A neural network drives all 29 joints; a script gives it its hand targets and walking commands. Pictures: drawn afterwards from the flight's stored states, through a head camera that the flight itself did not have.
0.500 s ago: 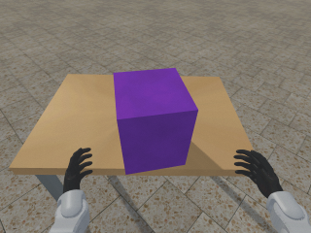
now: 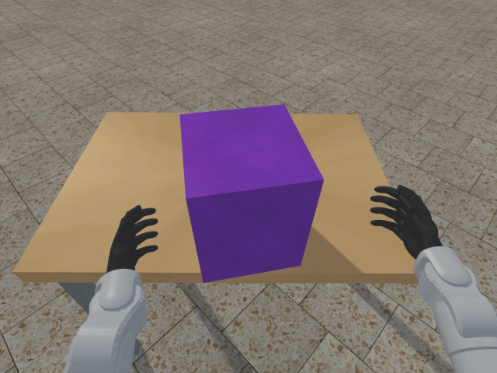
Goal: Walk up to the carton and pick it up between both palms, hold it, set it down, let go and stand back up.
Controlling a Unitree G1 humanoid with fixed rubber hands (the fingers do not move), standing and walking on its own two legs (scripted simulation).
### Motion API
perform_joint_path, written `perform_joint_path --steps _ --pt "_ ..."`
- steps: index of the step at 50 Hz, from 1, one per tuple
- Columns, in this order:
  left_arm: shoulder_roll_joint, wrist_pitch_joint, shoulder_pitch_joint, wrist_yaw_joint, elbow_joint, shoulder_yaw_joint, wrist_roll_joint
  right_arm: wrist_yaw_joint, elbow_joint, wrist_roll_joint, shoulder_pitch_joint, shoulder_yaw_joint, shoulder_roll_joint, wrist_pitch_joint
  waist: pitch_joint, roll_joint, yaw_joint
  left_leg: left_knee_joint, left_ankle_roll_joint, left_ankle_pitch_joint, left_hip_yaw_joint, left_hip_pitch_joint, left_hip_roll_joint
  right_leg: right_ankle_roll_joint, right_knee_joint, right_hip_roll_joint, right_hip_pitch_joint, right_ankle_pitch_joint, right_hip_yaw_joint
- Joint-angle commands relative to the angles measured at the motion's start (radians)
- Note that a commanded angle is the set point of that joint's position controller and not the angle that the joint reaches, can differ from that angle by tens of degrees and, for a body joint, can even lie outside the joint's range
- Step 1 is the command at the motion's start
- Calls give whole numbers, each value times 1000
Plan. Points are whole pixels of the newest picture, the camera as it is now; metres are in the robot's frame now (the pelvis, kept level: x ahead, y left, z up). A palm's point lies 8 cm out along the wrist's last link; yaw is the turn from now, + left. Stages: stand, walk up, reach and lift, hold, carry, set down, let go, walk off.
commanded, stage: reach and lift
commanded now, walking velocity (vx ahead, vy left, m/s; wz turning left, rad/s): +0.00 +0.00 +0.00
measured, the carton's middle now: (243, 194) +0.44 +0.02 +0.04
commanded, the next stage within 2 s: none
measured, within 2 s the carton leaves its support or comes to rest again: neither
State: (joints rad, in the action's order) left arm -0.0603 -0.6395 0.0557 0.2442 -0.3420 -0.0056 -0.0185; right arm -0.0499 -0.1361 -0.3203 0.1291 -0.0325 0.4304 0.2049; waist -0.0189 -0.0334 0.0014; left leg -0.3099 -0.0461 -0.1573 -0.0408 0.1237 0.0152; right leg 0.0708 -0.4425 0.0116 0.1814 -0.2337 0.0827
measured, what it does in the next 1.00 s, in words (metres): stands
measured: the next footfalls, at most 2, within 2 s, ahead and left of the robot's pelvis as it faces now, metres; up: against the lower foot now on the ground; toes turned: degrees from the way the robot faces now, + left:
none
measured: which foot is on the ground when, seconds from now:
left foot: down 0.00-1.00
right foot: down 0.00-1.00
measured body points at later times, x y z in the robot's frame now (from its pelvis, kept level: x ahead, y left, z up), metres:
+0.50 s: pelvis -0.01 +0.00 +0.00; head +0.00 +0.00 +0.45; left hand +0.32 +0.19 +0.13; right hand +0.38 -0.23 +0.14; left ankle +0.01 +0.16 -0.74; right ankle +0.01 -0.06 -0.74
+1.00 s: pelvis +0.00 +0.00 +0.00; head +0.02 +0.00 +0.45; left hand +0.39 +0.20 +0.16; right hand +0.45 -0.20 +0.19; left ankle +0.01 +0.16 -0.74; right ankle +0.01 -0.06 -0.74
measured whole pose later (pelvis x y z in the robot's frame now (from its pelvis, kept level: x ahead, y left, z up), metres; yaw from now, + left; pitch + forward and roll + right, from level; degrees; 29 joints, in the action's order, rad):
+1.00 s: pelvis +0.00 +0.00 +0.00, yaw +0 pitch +1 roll +2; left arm -0.10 -0.74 -0.64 0.29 0.12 -0.14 -0.02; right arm -0.05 -0.70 -0.38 0.88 0.07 0.47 0.33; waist -0.02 -0.04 -0.04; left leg -0.31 -0.05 -0.15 -0.04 0.19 0.02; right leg 0.07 -0.44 0.01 0.24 -0.22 0.08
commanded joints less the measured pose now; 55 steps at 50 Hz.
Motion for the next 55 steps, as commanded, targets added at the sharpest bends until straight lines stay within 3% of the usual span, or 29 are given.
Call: perform_joint_path --steps 1,5,9,10,11,12,13,15,19,22,23,24,25,26,30,33,37,39,40,41,44,46,47,48,49,50,51,54,55 --pt "-60 -15 -483 25 -236 -138 -98 12 55 -155 467 47 214 23 209 -72 -67 43 36 136 57 -44 -9 -95 165 -26 -106 259 -216" --pt "-83 -89 -668 31 23 -179 -83 -9 -126 -156 687 66 198 88 152 -73 -113 70 49 -13 60 35 1 -86 197 -24 -19 -14 -210" --pt "-70 -116 -569 24 -5 -188 -58 -13 -43 -154 656 89 218 78 244 -113 -122 56 48 110 46 18 2 -94 154 -13 -124 216 -200" --pt "-55 -118 -558 19 4 -178 -70 -12 -51 -145 683 68 230 73 270 -98 -102 45 41 157 53 -6 -9 -97 135 -7 -126 332 -187" --pt "-80 -120 -641 7 50 -221 -65 -5 -95 -149 756 90 227 78 258 -113 -125 47 47 147 49 38 -8 -105 127 -13 -151 372 -200" --pt "-90 -124 -648 10 60 -231 -29 -8 -129 -153 740 107 228 76 262 -109 -133 51 52 137 56 46 -13 -103 130 -6 -173 334 -199" --pt "-76 -121 -686 11 47 -220 -38 -15 -141 -146 765 92 231 80 290 -75 -105 52 45 129 48 49 -9 -99 135 -21 -166 323 -204" --pt "-100 -111 -723 12 62 -221 -28 -14 -104 -180 797 128 213 83 255 -108 -151 56 49 71 55 91 -11 -105 132 -26 -160 261 -214" --pt "-103 -89 -813 20 -14 -196 -55 -20 -119 -181 886 93 245 64 381 -45 -125 31 28 142 53 61 -12 -97 117 -18 -184 373 -202" --pt "-134 -98 -899 34 28 -188 -47 -24 -202 -177 950 68 266 88 334 -9 -120 41 20 70 53 76 -1 -81 119 2 -117 229 -169" --pt "-163 -85 -943 31 72 -206 -78 -21 -149 -188 1000 99 225 85 369 -54 -151 27 34 99 56 128 -6 -81 106 -14 -152 290 -199" --pt "-148 -86 -877 36 63 -202 -55 -18 -190 -178 942 92 239 82 379 -48 -119 35 27 116 50 118 -10 -92 123 -33 -195 340 -216" --pt "-157 -95 -865 36 95 -226 -52 -14 -199 -186 929 115 238 92 357 -77 -149 34 34 86 49 142 -9 -100 111 -28 -196 341 -225" --pt "-130 -86 -938 35 84 -195 -90 -16 -197 -183 1010 100 239 85 396 -60 -131 33 35 106 44 152 -14 -105 112 -37 -191 384 -220" --pt "-144 -121 -996 26 325 -262 -34 -17 -372 -196 1075 173 229 120 313 -74 -185 50 32 37 59 179 -8 -109 152 -43 -162 260 -243" --pt "-170 -102 -1026 27 350 -253 -61 -24 -401 -188 1077 173 225 127 322 -93 -185 48 46 17 44 201 -4 -122 147 -53 -168 203 -245" --pt "-213 -65 -1126 48 230 -265 -64 -12 -271 -210 1170 178 238 93 522 -82 -194 4 26 147 52 205 -10 -116 86 -39 -286 471 -249" --pt "-175 -66 -1138 43 355 -255 -58 -13 -413 -194 1197 169 238 102 449 -78 -179 16 25 118 58 239 -10 -114 89 -38 -247 484 -223" --pt "-224 -59 -1234 48 332 -265 -63 -11 -413 -209 1271 173 229 105 449 -38 -206 21 23 76 57 235 -13 -123 99 -45 -223 387 -230" --pt "-216 -59 -1199 51 261 -245 -80 -5 -336 -221 1271 170 246 92 541 -31 -191 9 22 154 65 220 -13 -122 60 -37 -264 545 -218" --pt "-225 -38 -1258 53 380 -247 -92 -13 -387 -214 1333 192 226 97 573 -41 -226 2 17 117 76 248 -16 -125 70 -32 -256 442 -213" --pt "-212 -46 -1250 47 387 -248 -70 -5 -479 -187 1288 164 237 111 545 -43 -175 8 12 149 67 243 -6 -119 54 -25 -271 514 -203" --pt "-236 -45 -1286 43 463 -264 -84 -13 -481 -216 1365 212 228 118 521 -78 -233 9 20 139 66 259 2 -124 64 -29 -248 498 -209" --pt "-207 -34 -1222 41 455 -248 -65 -15 -547 -193 1281 193 241 118 507 -62 -198 11 17 139 53 264 0 -126 59 -31 -276 543 -212" --pt "-219 -49 -1276 41 558 -269 -60 -23 -604 -213 1360 227 236 122 475 -52 -242 2 15 126 60 249 -2 -120 76 -26 -234 467 -196" --pt "-212 -36 -1297 35 518 -244 -67 -22 -591 -208 1363 215 237 116 522 -14 -208 5 8 135 58 255 -5 -115 81 -33 -253 498 -207" --pt "-217 -32 -1295 34 515 -241 -75 -29 -600 -200 1352 211 225 116 530 -38 -191 0 6 113 41 278 -3 -123 78 -44 -269 495 -209" --pt "-258 -5 -1362 43 515 -259 -74 -23 -619 -200 1418 197 245 92 597 -23 -215 -11 3 178 58 288 -4 -112 55 -19 -260 563 -175" --pt "-224 2 -1399 52 539 -223 -96 -21 -645 -186 1440 172 272 86 629 -12 -167 -29 -12 210 53 257 -3 -112 52 -17 -249 629 -167"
